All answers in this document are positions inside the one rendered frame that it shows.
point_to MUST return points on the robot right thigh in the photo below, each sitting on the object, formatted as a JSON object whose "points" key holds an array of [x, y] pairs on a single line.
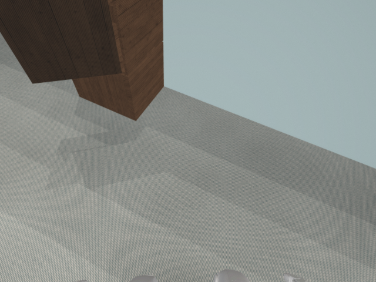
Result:
{"points": [[228, 275]]}

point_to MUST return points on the cupboard door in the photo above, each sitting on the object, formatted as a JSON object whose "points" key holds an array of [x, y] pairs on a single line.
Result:
{"points": [[60, 39]]}

